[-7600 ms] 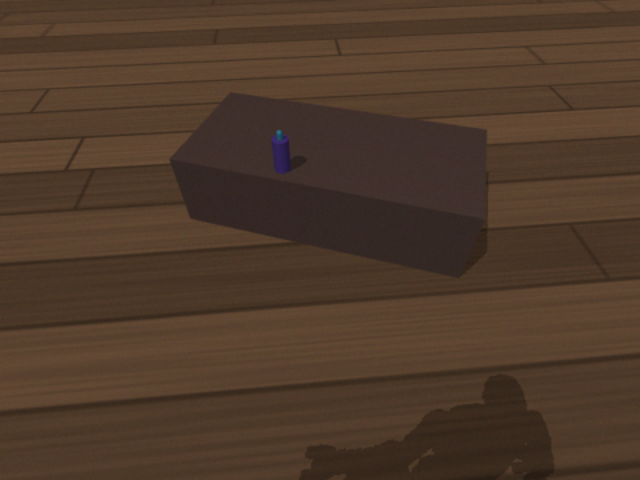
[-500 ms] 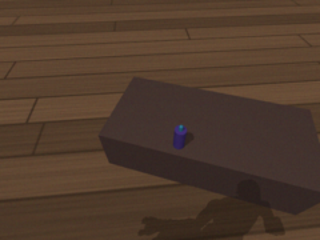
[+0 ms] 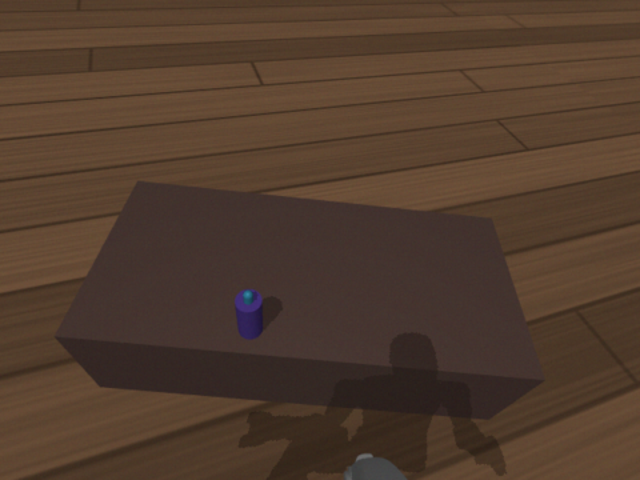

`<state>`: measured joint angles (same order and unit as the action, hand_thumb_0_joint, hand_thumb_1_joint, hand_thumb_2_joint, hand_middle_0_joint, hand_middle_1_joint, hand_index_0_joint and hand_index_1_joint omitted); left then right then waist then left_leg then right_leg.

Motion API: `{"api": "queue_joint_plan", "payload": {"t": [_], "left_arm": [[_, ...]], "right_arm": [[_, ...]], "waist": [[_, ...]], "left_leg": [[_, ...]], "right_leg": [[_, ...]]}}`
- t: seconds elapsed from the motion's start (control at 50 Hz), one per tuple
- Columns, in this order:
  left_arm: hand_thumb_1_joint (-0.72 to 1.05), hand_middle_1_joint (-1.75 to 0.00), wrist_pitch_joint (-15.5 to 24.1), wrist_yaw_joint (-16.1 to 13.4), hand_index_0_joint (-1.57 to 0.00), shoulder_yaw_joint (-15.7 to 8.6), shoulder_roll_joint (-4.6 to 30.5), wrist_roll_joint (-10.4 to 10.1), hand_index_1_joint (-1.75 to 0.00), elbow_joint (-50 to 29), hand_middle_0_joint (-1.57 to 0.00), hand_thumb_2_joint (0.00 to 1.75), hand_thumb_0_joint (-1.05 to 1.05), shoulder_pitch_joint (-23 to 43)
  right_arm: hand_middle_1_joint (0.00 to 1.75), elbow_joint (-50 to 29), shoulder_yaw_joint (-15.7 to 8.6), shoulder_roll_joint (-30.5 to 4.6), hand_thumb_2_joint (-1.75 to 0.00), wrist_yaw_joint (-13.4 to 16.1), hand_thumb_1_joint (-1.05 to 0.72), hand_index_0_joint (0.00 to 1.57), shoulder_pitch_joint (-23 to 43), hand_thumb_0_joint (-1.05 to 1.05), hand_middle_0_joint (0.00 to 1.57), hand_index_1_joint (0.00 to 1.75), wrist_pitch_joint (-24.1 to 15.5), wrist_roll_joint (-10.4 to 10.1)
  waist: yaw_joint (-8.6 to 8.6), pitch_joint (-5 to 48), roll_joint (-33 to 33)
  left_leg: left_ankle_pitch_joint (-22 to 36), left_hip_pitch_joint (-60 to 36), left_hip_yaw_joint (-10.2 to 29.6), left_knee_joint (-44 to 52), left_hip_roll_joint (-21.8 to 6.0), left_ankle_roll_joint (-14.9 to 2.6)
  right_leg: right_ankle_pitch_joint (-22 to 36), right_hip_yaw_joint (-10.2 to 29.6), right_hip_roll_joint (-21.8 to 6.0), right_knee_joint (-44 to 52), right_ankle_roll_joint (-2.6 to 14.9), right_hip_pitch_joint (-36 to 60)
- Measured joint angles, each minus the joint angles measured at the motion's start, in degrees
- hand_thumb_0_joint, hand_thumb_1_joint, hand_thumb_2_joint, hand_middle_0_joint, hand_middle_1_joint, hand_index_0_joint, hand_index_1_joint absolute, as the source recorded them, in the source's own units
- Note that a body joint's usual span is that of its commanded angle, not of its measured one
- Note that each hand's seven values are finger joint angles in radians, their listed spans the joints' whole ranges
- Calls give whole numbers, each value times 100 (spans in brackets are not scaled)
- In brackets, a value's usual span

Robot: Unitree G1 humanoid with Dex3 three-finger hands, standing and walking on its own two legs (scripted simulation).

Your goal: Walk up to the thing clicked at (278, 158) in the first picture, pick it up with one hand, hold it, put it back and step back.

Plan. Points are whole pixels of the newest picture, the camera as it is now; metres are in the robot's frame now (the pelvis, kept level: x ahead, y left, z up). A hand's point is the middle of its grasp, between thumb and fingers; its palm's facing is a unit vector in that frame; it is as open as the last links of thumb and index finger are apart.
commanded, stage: walk up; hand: left
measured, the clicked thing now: (249, 311) +0.54 +0.13 -0.35
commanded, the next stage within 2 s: none
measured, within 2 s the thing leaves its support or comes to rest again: neither
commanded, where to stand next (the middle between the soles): +0.16 -0.07 m, yaw -2 degrees
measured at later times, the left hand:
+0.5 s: hand (204, 450) +0.21 +0.16 -0.16, palm faces -0.08 -0.93 -0.37, open 7.4 cm
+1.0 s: hand (194, 430) +0.23 +0.17 -0.14, palm faces -0.05 -0.93 -0.37, open 7.4 cm
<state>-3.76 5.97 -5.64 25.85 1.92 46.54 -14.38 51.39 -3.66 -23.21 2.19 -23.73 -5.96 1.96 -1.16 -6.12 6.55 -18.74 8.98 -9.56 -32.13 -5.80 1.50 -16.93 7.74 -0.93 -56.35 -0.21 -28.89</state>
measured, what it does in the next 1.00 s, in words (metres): walks ahead: right foot, then left foot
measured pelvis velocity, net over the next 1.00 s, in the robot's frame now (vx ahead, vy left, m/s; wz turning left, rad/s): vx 0.10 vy -0.09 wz -0.06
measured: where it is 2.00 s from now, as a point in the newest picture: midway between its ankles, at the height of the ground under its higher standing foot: outside the picture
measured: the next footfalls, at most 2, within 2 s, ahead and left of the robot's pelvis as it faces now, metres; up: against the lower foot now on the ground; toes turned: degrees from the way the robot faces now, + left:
right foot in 0.14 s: +0.16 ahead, -0.21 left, +0.00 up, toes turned -3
left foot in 0.48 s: +0.20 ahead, +0.03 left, +0.00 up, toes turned -2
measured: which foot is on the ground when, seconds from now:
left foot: down 0.00-0.16, up 0.18-0.46, down 0.48-1.00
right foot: up 0.00-0.12, down 0.14-1.00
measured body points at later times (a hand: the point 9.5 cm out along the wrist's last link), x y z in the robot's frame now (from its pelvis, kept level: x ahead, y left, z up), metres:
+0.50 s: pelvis +0.10 -0.10 -0.02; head +0.13 -0.10 +0.43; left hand +0.21 +0.20 -0.13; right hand +0.14 -0.42 -0.14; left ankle +0.16 +0.03 -0.73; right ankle +0.12 -0.20 -0.73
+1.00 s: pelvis +0.10 -0.09 +0.00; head +0.13 -0.09 +0.45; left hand +0.23 +0.22 -0.12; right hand +0.20 -0.40 -0.12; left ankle +0.16 +0.03 -0.73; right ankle +0.12 -0.20 -0.73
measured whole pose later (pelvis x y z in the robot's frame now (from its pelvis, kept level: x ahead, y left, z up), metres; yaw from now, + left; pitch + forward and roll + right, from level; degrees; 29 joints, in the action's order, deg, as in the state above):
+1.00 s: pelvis +0.10 -0.09 +0.00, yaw -3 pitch -3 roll +0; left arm 0.6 0.0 -0.7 21.7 -0.2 59.6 -3.9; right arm 59.2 -0.3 -21.6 -1.2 -3.9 0.2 0.2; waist 0.6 -5.9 -0.6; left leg -12.3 16.0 -1.8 -31.3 -1.0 -0.4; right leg -15.4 0.0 0.5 -31.7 0.4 -13.3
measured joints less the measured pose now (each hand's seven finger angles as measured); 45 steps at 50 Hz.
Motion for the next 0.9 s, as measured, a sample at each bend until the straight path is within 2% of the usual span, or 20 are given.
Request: {"api": "queue_joint_plan", "payload": {"t": [0.08, 0.12, 0.14, 0.16, 0.18, 0.22, 0.26, 0.32, 0.42, 0.46, 0.48, 0.52, 0.6, 0.66, 0.72, 0.9], "left_arm": [[91, -30, -3, 62, -21, -17, 27, -35, -29, -88, -20, 90, 1, 310], [91, -30, 51, 68, -21, -15, 31, -58, -29, -109, -20, 90, 1, 410], [91, -30, 112, 52, -21, -16, 38, -68, -29, -117, -20, 90, 1, 438], [91, -30, 180, 15, -21, -32, 2, -64, -29, -111, -20, 90, 1, 498], [91, -30, 234, -33, -21, -33, -27, -67, -29, -135, -20, 90, 1, 524], [91, -30, 286, -106, -21, 21, -116, -125, -29, -171, -20, 90, 0, 500], [91, -30, 292, -175, -21, 124, -247, -158, -30, -165, -20, 90, 0, 436], [90, -30, 357, -280, -21, 250, -370, -138, -30, -130, -20, 90, 0, 284], [90, -30, 448, -433, -21, 356, -393, -149, -30, 21, -20, 90, 0, 145], [90, -30, 431, -484, -21, 395, -378, -199, -30, 110, -20, 90, 0, 156], [90, -30, 414, -509, -21, 409, -367, -226, -30, 162, -20, 90, 0, 180], [90, -30, 363, -558, -21, 410, -364, -281, -30, 283, -20, 90, 1, 284], [90, -30, 395, -594, -21, 423, -422, -240, -30, 522, -20, 90, 1, 408], [90, -30, 452, -575, -21, 469, -440, -199, -30, 679, -20, 90, 1, 454], [90, -30, 463, -592, -21, 500, -485, -187, -30, 829, -20, 90, 1, 564], [90, -30, 443, -611, -21, 481, -428, -210, -30, 1131, -20, 90, 1, 917]], "right_arm": [[30, -162, -27, -186, -89, -52, -90, 20, -36, 0, 21, 30, 14, 11], [30, -194, -34, -296, -89, -75, -90, 20, -21, 0, 21, 30, 96, 20], [30, -209, -36, -348, -89, -81, -90, 20, -12, 0, 21, 30, 145, 22], [30, -201, -44, -398, -89, -72, -90, 20, 50, 0, 21, 30, 202, 10], [30, -182, -37, -401, -89, -58, -90, 20, 141, 0, 21, 30, 275, -28], [30, -161, -13, -366, -89, -42, -90, 20, 351, 1, 21, 30, 397, -83], [30, -190, 14, -348, -89, -51, -90, 20, 476, 1, 21, 30, 394, -127], [30, -270, 77, -275, -89, -110, -90, 20, 535, 1, 21, 30, 324, -95], [30, -223, 185, -57, -89, -170, -90, 20, 668, 0, 21, 30, 358, -81], [30, -181, 205, 10, -89, -183, -90, 20, 726, 0, 21, 30, 384, -93], [30, -153, 204, 48, -89, -185, -90, 20, 767, 0, 21, 30, 394, -81], [30, -102, 221, 139, -89, -207, -90, 20, 876, 0, 21, 30, 438, -78], [30, 4, 276, 188, -89, -283, -90, 20, 1123, 0, 21, 30, 545, -128], [30, 67, 274, 173, -89, -285, -90, 20, 1318, 0, 21, 30, 618, -163], [30, 156, 229, 94, -89, -283, -90, 20, 1514, 0, 21, 30, 605, -183], [30, 538, 278, 79, -89, -313, -90, 20, 1875, 0, 20, 30, 617, -196]], "waist": [[-79, -165, -165], [-109, -146, -286], [-114, -123, -360], [-121, -184, -518], [-118, -224, -581], [-56, -228, -590], [-1, -169, -683], [83, -29, -799], [186, 19, -796], [184, 6, -758], [162, -4, -717], [163, -62, -581], [170, -84, -640], [136, -52, -629], [130, -97, -668], [184, -34, -719]], "left_leg": [[-192, -113, -51, -113, -274, 203], [-422, -72, -42, -391, -452, 264], [-589, 21, -3, -693, -568, 183], [-688, 182, 162, -1167, -747, 23], [-807, 424, 448, -1767, -721, -100], [-1093, 934, 796, -2932, -396, -215], [-978, 1338, 867, -3446, -203, -284], [-673, 1681, 801, -3131, -90, -293], [-500, 1621, 731, -1723, 123, -286], [-37, 1406, 730, -1158, 244, -352], [198, 1340, 750, -1009, 295, -292], [146, 1331, 720, -1061, 369, -154], [32, 1342, 822, -1147, 276, -75], [78, 1316, 850, -1025, 351, -123], [194, 1217, 830, -819, 428, -80], [452, 893, 785, -280, 474, -160]], "right_leg": [[7, -300, -307, 1061, 104, 147], [110, -526, -330, 1567, 180, 405], [309, -606, -272, 1770, 133, 546], [351, -702, -134, 1655, 35, 572], [233, -741, -60, 1458, -2, 545], [83, -686, -7, 1335, 65, 558], [87, -674, 66, 1502, 152, 686], [120, -689, 194, 1749, 209, 848], [-79, -725, 334, 1640, 254, 921], [-263, -746, 341, 1389, 246, 866], [-365, -757, 319, 1241, 233, 821], [-472, -723, 241, 1093, 204, 790], [-452, -816, 333, 1228, 234, 896], [-444, -848, 267, 1302, 270, 923], [-398, -830, 187, 1413, 219, 986], [-93, -788, 146, 2012, 111, 1329]]}}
